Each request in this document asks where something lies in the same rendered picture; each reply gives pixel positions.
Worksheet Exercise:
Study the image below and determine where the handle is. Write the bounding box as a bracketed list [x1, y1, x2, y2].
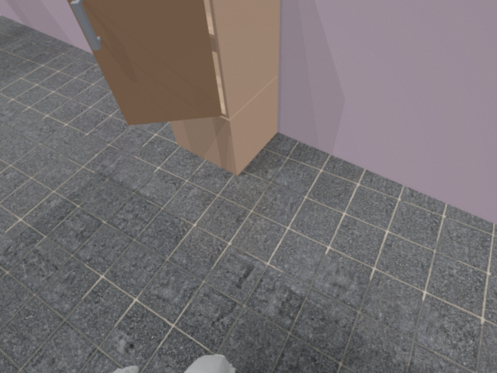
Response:
[70, 0, 102, 51]

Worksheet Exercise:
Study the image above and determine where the cupboard door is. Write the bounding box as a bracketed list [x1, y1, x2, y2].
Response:
[67, 0, 222, 125]

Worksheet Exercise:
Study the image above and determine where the left robot thigh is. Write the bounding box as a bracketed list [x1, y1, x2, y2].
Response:
[184, 355, 235, 373]

